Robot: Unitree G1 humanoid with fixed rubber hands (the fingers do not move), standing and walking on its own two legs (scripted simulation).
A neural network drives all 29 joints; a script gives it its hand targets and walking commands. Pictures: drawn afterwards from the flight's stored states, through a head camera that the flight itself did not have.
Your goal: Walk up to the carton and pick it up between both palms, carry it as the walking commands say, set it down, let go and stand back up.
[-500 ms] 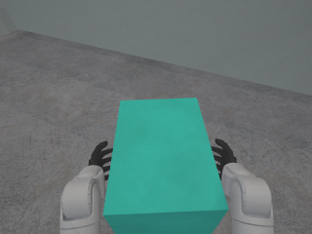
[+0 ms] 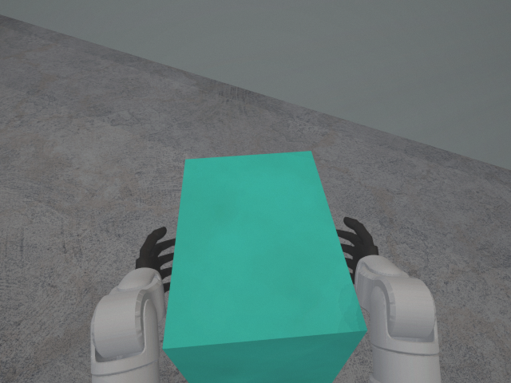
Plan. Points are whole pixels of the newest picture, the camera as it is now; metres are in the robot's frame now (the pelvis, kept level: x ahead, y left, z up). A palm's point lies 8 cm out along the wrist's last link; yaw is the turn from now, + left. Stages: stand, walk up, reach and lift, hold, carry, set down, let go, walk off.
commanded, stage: carry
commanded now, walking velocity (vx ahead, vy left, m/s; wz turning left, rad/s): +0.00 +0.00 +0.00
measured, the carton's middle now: (257, 274) +0.30 +0.01 -0.01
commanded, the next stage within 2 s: none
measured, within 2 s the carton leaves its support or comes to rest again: neither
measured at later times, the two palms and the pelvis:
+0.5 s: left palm (164, 223) +0.34 +0.15 +0.09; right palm (365, 234) +0.32 -0.15 +0.09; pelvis +0.07 +0.01 +0.00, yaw +0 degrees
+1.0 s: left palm (177, 232) +0.32 +0.13 +0.09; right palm (383, 239) +0.31 -0.17 +0.09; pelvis +0.05 -0.02 +0.00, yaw -1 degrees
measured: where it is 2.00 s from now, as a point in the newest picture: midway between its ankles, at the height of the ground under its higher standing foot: outside the picture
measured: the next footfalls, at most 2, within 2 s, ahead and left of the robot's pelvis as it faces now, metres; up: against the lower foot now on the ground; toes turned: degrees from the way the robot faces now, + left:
right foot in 0.28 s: +0.07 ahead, -0.11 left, +0.00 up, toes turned -7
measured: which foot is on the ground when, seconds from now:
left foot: down 0.00-1.00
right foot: up 0.00-0.26, down 0.28-1.00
